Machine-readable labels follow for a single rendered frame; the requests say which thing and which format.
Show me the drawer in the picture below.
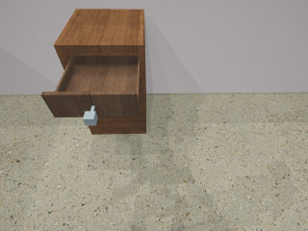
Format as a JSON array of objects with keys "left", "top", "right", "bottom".
[{"left": 41, "top": 55, "right": 141, "bottom": 117}]

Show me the cabinet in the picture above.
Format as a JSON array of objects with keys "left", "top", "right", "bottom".
[{"left": 54, "top": 9, "right": 146, "bottom": 135}]

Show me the handle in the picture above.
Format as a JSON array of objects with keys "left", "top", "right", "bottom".
[{"left": 83, "top": 106, "right": 98, "bottom": 126}]

